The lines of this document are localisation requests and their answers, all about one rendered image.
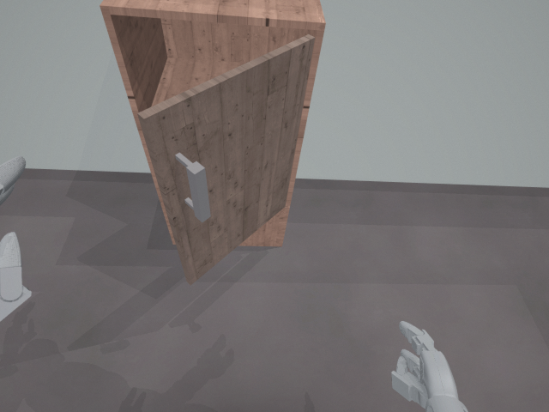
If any handle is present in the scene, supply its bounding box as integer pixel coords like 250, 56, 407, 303
175, 153, 211, 222

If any right robot hand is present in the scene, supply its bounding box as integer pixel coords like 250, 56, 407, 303
391, 321, 459, 409

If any left robot hand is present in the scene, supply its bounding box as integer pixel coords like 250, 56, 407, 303
0, 156, 32, 322

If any cupboard door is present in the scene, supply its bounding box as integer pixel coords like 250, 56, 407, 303
137, 34, 315, 285

